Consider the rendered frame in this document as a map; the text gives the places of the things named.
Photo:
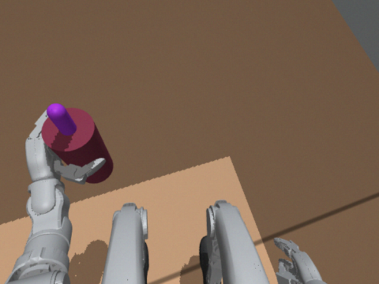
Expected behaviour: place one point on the left robot hand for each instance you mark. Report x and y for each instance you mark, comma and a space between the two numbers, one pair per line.
43, 162

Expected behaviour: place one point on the right robot foot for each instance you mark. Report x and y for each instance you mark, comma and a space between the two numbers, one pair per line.
204, 259

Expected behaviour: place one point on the right robot hand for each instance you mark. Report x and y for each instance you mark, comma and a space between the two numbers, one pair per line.
300, 270

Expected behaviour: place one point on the left robot arm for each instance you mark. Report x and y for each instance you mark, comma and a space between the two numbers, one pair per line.
45, 257

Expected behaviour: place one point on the bottle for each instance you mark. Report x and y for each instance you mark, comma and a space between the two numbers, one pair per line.
72, 134

